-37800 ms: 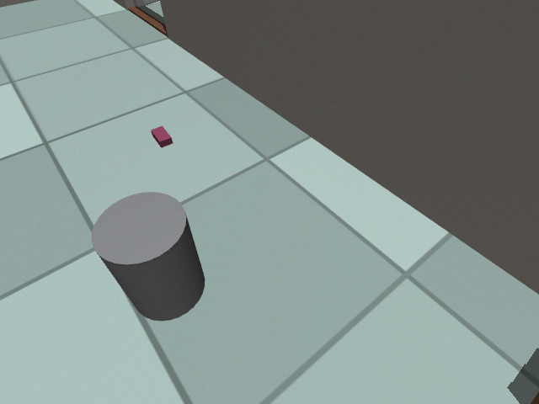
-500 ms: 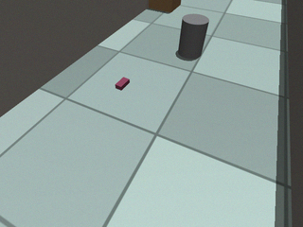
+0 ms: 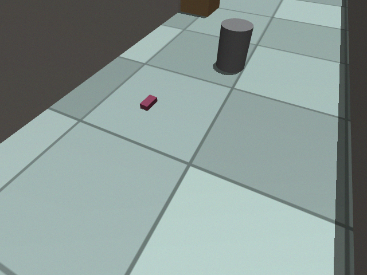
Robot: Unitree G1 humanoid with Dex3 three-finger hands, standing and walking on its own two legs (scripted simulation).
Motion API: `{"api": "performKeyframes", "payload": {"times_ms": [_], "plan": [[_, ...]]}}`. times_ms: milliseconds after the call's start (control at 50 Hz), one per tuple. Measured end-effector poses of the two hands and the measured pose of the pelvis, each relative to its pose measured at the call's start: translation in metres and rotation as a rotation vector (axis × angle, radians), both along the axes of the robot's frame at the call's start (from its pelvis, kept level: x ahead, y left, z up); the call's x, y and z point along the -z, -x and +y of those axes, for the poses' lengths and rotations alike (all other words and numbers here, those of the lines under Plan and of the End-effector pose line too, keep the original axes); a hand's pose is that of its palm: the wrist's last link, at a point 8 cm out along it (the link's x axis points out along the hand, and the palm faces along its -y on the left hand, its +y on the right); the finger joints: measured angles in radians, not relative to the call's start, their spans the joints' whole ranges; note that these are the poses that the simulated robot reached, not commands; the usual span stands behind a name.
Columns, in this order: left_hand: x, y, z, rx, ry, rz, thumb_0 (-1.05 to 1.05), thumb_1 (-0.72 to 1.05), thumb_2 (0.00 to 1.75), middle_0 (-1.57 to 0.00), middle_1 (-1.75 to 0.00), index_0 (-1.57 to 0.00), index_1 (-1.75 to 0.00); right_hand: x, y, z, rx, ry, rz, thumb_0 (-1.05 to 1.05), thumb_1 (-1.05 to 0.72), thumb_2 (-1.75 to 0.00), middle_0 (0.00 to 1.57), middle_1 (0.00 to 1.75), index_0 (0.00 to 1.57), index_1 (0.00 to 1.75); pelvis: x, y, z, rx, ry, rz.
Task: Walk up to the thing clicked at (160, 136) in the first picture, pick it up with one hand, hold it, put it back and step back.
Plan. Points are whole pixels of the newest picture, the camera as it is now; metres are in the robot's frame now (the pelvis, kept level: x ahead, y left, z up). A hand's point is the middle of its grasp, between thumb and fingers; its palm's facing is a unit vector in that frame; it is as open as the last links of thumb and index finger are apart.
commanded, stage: stand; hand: left
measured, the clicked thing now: (148, 102) +1.56 +0.30 -0.76
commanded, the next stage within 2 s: walk up in 0.20 s
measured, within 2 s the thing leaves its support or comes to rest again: neither
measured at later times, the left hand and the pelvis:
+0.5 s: hand out of the picture +0.13 +0.25 -0.14, palm faces -0.06 -0.89 -0.45, open 7.4 cm; pelvis +0.05 -0.05 -0.02, yaw -3 degrees
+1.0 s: hand (105, 228) +0.29 +0.24 -0.18, palm faces -0.01 -0.94 -0.34, open 7.4 cm; pelvis +0.27 -0.03 -0.03, yaw +0 degrees
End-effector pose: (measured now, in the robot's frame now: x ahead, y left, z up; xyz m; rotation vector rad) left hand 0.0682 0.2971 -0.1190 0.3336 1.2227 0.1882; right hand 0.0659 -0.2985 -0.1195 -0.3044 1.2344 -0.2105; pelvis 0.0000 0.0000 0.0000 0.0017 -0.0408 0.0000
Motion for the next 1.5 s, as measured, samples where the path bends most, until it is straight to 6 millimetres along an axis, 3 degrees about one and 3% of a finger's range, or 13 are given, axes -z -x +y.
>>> {"api": "performKeyframes", "payload": {"times_ms": [260,340,460,540,640,740,880,960,1020,1180,1340,1420,1500], "plan": [[-0.002,0.002,0.002,0.005,0.010,-0.006,0.01,0.90,0.90,-0.20,-0.30,-0.21,-0.30,-0.001,0.003,-0.005,0.005,-0.013,-0.026,0.01,-0.90,-0.90,0.21,0.30,0.20,0.30,0.001,-0.003,-0.002,0.016,-0.006,0.003],[-0.009,-0.009,0.007,0.028,-0.014,0.002,0.01,0.90,0.90,-0.20,-0.30,-0.21,-0.30,-0.003,0.008,-0.025,0.040,-0.004,-0.064,0.01,-0.90,-0.90,0.21,0.30,0.21,0.30,0.003,-0.014,-0.011,0.044,0.001,0.006],[-0.022,-0.047,-0.004,0.064,-0.071,-0.044,0.01,0.91,0.90,-0.20,-0.30,-0.20,-0.30,0.008,0.010,-0.075,0.073,0.017,-0.012,0.01,-0.90,-0.90,0.21,0.30,0.21,0.30,0.013,-0.040,-0.043,0.065,-0.018,-0.011],[-0.021,-0.053,-0.016,0.021,-0.114,-0.089,0.01,0.91,0.90,-0.20,-0.30,-0.21,-0.30,0.022,-0.018,-0.101,0.061,0.032,0.018,0.01,-0.90,-0.90,0.21,0.30,0.20,0.30,0.023,-0.063,-0.061,0.047,0.014,-0.021],[-0.028,-0.053,-0.033,-0.027,-0.091,-0.042,0.01,0.90,0.90,-0.20,-0.30,-0.21,-0.30,0.009,-0.077,-0.100,0.016,-0.005,-0.051,0.01,-0.90,-0.90,0.20,0.30,0.20,0.30,0.010,-0.097,-0.068,0.046,0.023,-0.021],[-0.020,-0.076,-0.042,-0.047,-0.061,-0.014,0.01,0.90,0.90,-0.20,-0.31,-0.21,-0.30,0.000,-0.130,-0.094,-0.037,-0.018,-0.065,0.01,-0.90,-0.90,0.20,0.30,0.20,0.30,0.007,-0.135,-0.071,0.027,0.037,-0.008],[0.007,-0.142,-0.033,-0.063,-0.012,-0.006,0.01,0.90,0.90,-0.20,-0.31,-0.21,-0.30,-0.002,-0.217,-0.077,-0.112,0.012,-0.026,0.01,-0.90,-0.90,0.21,0.30,0.20,0.30,0.018,-0.207,-0.059,-0.010,0.055,0.009],[0.028,-0.190,-0.019,-0.059,0.003,0.027,0.01,0.90,0.90,-0.20,-0.31,-0.21,-0.30,-0.002,-0.283,-0.058,-0.131,0.040,-0.074,0.01,-0.90,-0.90,0.21,0.30,0.20,0.30,0.029,-0.254,-0.043,-0.007,0.006,0.012],[0.026,-0.233,-0.017,-0.028,0.017,0.041,0.01,0.91,0.90,-0.20,-0.30,-0.21,-0.30,-0.011,-0.318,-0.046,-0.110,0.040,-0.159,0.01,-0.90,-0.90,0.21,0.30,0.20,0.30,0.025,-0.282,-0.033,-0.005,0.025,0.012],[-0.005,-0.365,-0.013,0.048,0.008,-0.104,0.01,0.91,0.90,-0.20,-0.30,-0.21,-0.30,-0.024,-0.356,-0.044,-0.041,0.039,-0.156,0.01,-0.90,-0.90,0.21,0.30,0.21,0.30,0.007,-0.361,-0.032,0.016,-0.001,-0.008],[-0.016,-0.474,-0.034,0.122,-0.037,-0.147,0.01,0.91,0.90,-0.20,-0.30,-0.20,-0.30,0.009,-0.398,-0.075,0.006,0.006,-0.100,0.01,-0.90,-0.90,0.21,0.30,0.21,0.30,0.022,-0.440,-0.055,0.040,-0.032,-0.017],[-0.014,-0.513,-0.049,0.097,-0.073,-0.198,0.01,0.91,0.90,-0.20,-0.30,-0.20,-0.30,0.035,-0.435,-0.092,0.002,-0.011,-0.059,0.01,-0.90,-0.90,0.21,0.30,0.20,0.30,0.037,-0.480,-0.073,0.023,-0.005,-0.019],[-0.024,-0.524,-0.064,0.052,-0.063,-0.202,0.00,0.91,0.90,-0.20,-0.30,-0.21,-0.30,0.030,-0.480,-0.092,-0.039,-0.036,-0.045,0.01,-0.90,-0.90,0.21,0.30,0.20,0.30,0.025,-0.509,-0.079,0.023,-0.017,-0.029]]}}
